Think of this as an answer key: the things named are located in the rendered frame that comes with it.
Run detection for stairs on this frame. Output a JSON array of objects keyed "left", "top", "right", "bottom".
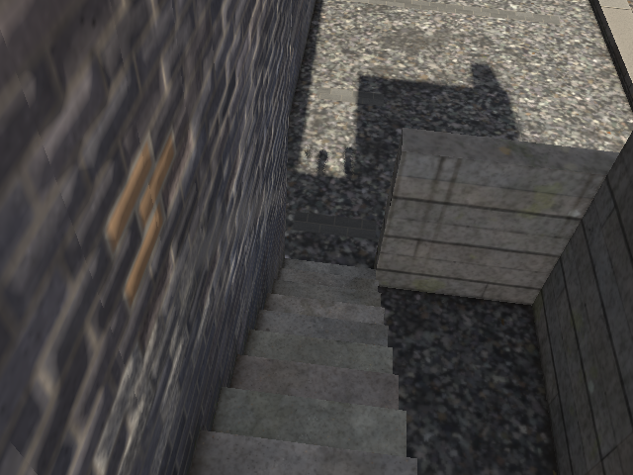
[{"left": 190, "top": 258, "right": 417, "bottom": 475}]

